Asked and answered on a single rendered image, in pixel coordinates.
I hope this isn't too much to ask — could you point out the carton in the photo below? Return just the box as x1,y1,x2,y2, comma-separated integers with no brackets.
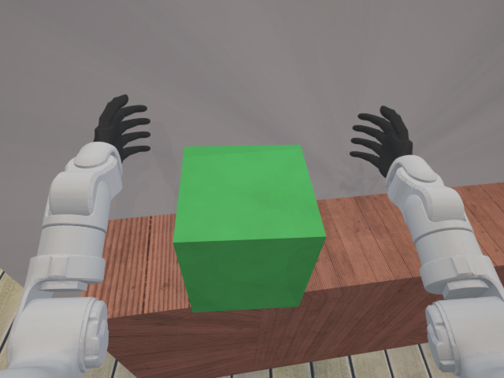
173,145,327,313

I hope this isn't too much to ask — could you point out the left robot upper arm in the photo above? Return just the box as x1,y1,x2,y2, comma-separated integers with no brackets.
0,297,109,378

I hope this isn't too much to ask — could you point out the right robot hand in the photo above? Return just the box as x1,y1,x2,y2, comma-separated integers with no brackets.
350,106,413,178

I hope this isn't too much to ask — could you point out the right robot forearm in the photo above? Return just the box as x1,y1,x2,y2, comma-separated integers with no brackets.
385,155,504,301

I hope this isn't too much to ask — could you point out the left robot hand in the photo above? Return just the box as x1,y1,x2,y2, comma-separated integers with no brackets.
93,94,150,163

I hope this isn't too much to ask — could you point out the pedestal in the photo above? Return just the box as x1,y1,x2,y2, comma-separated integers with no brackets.
81,182,504,378

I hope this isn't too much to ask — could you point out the left robot forearm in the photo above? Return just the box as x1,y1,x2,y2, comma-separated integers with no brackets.
6,142,123,368

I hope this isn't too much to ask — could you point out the right robot upper arm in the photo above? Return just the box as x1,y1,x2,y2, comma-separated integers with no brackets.
425,296,504,378

